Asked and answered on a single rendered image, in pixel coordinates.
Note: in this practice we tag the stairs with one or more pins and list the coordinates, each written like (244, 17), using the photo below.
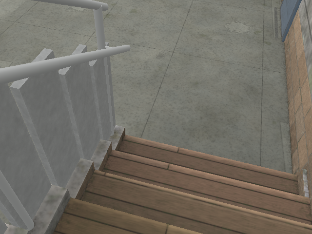
(149, 187)

